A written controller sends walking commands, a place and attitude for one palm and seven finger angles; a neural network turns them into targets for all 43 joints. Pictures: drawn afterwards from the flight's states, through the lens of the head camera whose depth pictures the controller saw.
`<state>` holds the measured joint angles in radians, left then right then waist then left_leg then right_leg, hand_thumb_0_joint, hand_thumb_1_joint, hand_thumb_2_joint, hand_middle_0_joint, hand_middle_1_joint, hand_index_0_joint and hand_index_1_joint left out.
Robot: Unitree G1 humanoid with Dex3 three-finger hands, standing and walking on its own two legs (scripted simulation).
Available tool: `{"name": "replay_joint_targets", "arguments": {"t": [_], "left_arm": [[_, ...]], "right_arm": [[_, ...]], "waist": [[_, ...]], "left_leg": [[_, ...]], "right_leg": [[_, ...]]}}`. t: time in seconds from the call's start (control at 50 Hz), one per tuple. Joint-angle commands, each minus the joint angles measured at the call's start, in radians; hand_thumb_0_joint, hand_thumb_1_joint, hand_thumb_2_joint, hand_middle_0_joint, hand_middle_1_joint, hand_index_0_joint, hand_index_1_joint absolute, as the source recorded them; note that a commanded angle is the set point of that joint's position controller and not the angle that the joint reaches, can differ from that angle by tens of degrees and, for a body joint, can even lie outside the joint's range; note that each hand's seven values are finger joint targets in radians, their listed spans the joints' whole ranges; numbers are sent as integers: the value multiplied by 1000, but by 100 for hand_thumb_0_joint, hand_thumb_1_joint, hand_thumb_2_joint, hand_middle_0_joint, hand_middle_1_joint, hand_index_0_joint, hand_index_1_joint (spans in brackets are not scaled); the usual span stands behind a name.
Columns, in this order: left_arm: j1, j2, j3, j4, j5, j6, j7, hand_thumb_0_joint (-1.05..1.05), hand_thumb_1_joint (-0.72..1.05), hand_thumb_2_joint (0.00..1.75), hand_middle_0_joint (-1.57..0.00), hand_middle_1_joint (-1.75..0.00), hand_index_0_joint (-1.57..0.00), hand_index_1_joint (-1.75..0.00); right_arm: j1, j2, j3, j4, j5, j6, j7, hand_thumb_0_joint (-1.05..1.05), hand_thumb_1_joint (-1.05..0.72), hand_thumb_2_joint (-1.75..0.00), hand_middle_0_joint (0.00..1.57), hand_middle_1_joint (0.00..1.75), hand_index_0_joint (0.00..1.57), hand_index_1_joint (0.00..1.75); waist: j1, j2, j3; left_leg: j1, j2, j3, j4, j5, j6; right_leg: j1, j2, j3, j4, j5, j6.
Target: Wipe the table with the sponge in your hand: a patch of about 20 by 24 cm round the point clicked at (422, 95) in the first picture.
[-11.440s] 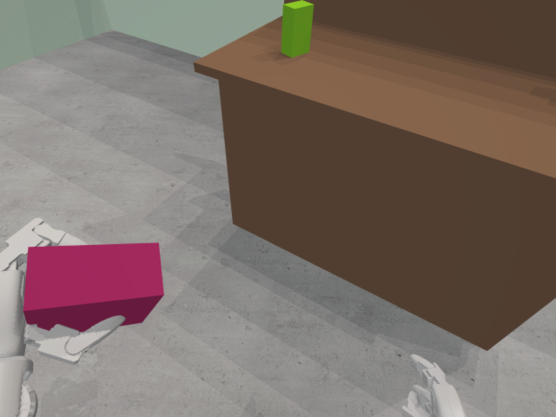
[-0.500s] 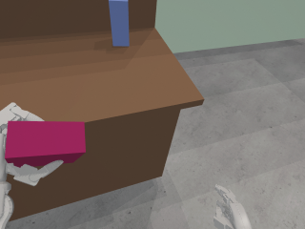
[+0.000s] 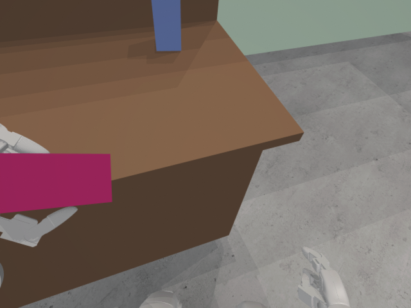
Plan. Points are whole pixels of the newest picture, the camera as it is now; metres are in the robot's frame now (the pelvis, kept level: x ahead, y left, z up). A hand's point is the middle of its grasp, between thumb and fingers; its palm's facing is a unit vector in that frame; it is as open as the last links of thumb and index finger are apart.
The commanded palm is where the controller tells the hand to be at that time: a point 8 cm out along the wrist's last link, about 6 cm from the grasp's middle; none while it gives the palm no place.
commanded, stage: shuffle to correct the standing spot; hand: left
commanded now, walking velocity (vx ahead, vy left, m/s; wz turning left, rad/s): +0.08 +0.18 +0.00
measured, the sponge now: (68, 183) +0.23 +0.22 +0.18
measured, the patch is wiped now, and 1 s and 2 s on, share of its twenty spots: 0.00 0.00 0.00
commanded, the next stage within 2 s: come to a stop and stand still in 0.64 s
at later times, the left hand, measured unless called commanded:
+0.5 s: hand out of the picture +0.25 +0.32 +0.19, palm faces +0.41 -0.78 -0.47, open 10.3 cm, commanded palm +0.19 +0.35 +0.21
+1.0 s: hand out of the picture +0.23 +0.37 +0.20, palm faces +0.40 -0.82 -0.41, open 10.3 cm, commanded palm +0.18 +0.41 +0.21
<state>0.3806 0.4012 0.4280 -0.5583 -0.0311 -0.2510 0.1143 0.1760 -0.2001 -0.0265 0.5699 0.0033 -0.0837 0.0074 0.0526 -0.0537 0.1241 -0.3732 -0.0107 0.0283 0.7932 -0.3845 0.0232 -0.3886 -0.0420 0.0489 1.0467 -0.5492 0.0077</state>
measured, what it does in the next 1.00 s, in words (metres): steps to the left: right foot, then left foot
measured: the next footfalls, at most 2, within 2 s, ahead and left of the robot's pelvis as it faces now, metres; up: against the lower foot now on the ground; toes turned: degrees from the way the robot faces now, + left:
right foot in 0.16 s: +0.07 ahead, -0.08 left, +0.00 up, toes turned -5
left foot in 0.44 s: +0.09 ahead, +0.23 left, +0.00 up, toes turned -1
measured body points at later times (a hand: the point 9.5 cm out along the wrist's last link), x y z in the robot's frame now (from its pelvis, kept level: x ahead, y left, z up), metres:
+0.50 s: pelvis +0.03 +0.07 +0.01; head +0.07 +0.06 +0.46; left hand +0.23 +0.36 +0.22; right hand +0.20 -0.19 -0.07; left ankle +0.06 +0.22 -0.71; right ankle +0.03 -0.07 -0.70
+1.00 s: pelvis +0.02 +0.13 +0.03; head +0.04 +0.13 +0.48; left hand +0.21 +0.41 +0.22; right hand +0.18 -0.07 -0.06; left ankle +0.06 +0.23 -0.71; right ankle +0.03 +0.06 -0.70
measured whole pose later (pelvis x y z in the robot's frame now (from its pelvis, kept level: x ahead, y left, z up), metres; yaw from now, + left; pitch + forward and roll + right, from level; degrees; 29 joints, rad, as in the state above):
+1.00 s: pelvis +0.02 +0.13 +0.03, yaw +1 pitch -1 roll +1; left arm 0.48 0.37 0.36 -0.53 -0.03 -0.15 0.14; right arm 0.24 -0.15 0.05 0.60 -0.01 -0.12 -0.01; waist 0.01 -0.04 0.05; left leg -0.27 -0.03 0.07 0.50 -0.21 0.03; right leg -0.26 0.02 -0.07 0.58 -0.34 0.00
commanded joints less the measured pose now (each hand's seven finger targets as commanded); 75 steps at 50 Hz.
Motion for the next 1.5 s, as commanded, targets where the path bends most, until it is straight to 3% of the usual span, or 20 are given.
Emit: {"name": "replay_joint_targets", "arguments": {"t": [0.0,0.1,0.14,0.16,0.36,0.48,0.56,0.62,0.66,0.7,0.74,0.8,0.96,1.08,1.1,1.12,1.14,1.2,1.3,1.48], "left_arm": [[-103,149,82,-177,2,-51,10,0,10,130,-120,-160,-120,-160],[63,167,101,-178,-8,-26,23,0,10,130,-120,-160,-120,-160],[100,217,165,-115,-24,-22,37,0,10,130,-120,-160,-120,-160],[91,170,138,-122,-41,-18,30,0,10,130,-120,-160,-120,-160],[37,162,103,-138,-7,-22,63,0,10,130,-120,-160,-120,-160],[50,146,93,-223,-8,-29,42,0,10,130,-120,-160,-120,-160],[39,158,118,-232,-8,-38,50,0,10,130,-120,-160,-120,-160],[32,180,132,-171,-18,-24,55,0,10,130,-120,-160,-120,-160],[-18,162,119,-175,-16,-11,61,0,10,130,-120,-160,-120,-160],[-38,139,99,-176,-12,-7,46,0,10,130,-120,-160,-120,-160],[-33,152,94,-175,-18,-16,33,0,10,130,-120,-160,-120,-160],[-52,109,37,-206,5,2,35,0,10,130,-120,-160,-120,-160],[25,153,71,-183,-6,22,52,0,10,130,-120,-160,-120,-160],[5,111,33,-50,-26,46,43,0,10,130,-120,-160,-120,-160],[-932,840,548,-283,76,-43,26,0,10,130,-120,-160,-120,-160],[-458,306,190,237,15,-36,-19,0,10,130,-120,-160,-120,-160],[-241,113,34,273,-34,-1,-17,0,10,130,-120,-160,-120,-160],[-138,85,-38,23,-26,-22,-21,0,10,130,-120,-160,-120,-160],[-31,171,63,-118,-29,-36,1,0,10,130,-120,-160,-120,-160],[-78,156,76,-111,-30,-44,4,0,10,130,-120,-160,-120,-160]], "right_arm": [[-28,-125,-47,-143,12,-86,0,0,-90,-90,20,30,20,30],[-61,-120,-6,-165,16,-77,1,0,-90,-90,20,30,20,30],[-66,-127,-13,-179,2,-57,1,0,-90,-90,20,30,20,30],[-26,-142,-34,-155,13,-47,7,0,-90,-90,20,30,20,30],[-61,-87,-28,-125,3,-68,-43,0,-90,-90,20,30,20,30],[-42,-134,-52,-172,28,-69,-31,0,-90,-90,20,30,20,30],[-46,-146,-48,-164,28,-84,-19,0,-90,-90,20,30,20,30],[-59,-109,-43,-172,23,-48,-10,0,-90,-90,20,30,20,30],[-50,-97,-21,-144,15,-30,-9,0,-90,-90,20,30,20,30],[-44,-114,-22,-141,21,-27,-21,0,-90,-90,20,30,20,30],[-54,-125,-41,-166,27,-56,-28,0,-90,-90,20,30,20,30],[-35,-113,-35,-134,17,-69,-23,0,-90,-90,20,30,20,30],[-65,-108,14,-126,-5,-86,-52,0,-90,-90,20,30,20,30],[-51,-109,2,-115,7,-52,-49,0,-90,-90,20,30,20,30],[32,-138,-35,-96,-20,-111,-59,0,-90,-90,20,30,20,30],[-30,-50,12,-77,1,-116,-56,0,-90,-90,20,30,20,30],[-75,-103,-19,-117,40,-104,-42,0,-90,-90,20,30,20,30],[-64,-130,-24,-148,37,-92,-4,0,-90,-90,20,30,20,30],[-96,-129,-15,-175,18,-91,-13,0,-90,-90,20,30,20,30],[-67,-129,-3,-167,8,-101,-48,0,-90,-90,20,30,20,30]], "waist": [[-63,183,-214],[-25,103,-274],[-39,-170,-239],[-43,-129,-214],[-43,-81,-240],[-54,321,-270],[-40,212,-239],[-35,-252,-192],[-62,-128,-178],[-80,165,-206],[-69,370,-226],[-69,171,-223],[-48,224,-236],[-50,-44,-180],[-18,-202,-4],[-23,-137,-264],[-3,128,-254],[-8,148,-260],[-12,-27,-196],[-30,176,-237]], "left_leg": [[242,249,-324,-383,524,220],[-86,125,-103,-192,213,72],[-335,-17,-36,290,-83,-21],[-328,20,-98,404,-65,-45],[154,-7,137,-267,205,-28],[218,195,-119,-298,716,99],[41,141,-14,-209,388,42],[-115,25,40,98,-20,-46],[-32,88,-64,-48,-76,-23],[155,58,-63,-325,172,-9],[210,269,-347,-503,225,112],[257,268,-338,-478,343,144],[66,183,-155,-484,136,13],[74,38,-53,-205,129,-30],[41,-11,53,-194,200,-36],[109,-42,-34,-267,244,2],[231,29,-42,-342,289,2],[198,69,-48,-318,305,31],[149,42,-48,-319,120,15],[179,113,-136,-432,267,23]], "right_leg": [[-184,5,-35,117,27,-17],[402,-25,-83,-592,352,-27],[427,-409,461,-771,385,-180],[344,-427,455,-770,385,-209],[189,-201,-23,-508,660,-62],[48,3,-160,-176,178,20],[230,-21,-133,-483,365,-12],[235,-343,283,-652,592,-162],[147,-352,205,-578,517,-140],[36,-85,-82,-284,379,-21],[-106,34,-116,48,-52,18],[-147,-6,-53,36,70,-2],[320,43,-98,-653,307,-22],[169,-175,214,-819,260,-143],[43,-57,124,-896,645,28],[225,-113,103,-714,626,-46],[208,-113,137,-661,609,-53],[238,-66,99,-660,553,42],[157,-78,119,-786,201,-16],[249,3,-1,-653,445,-36]]}}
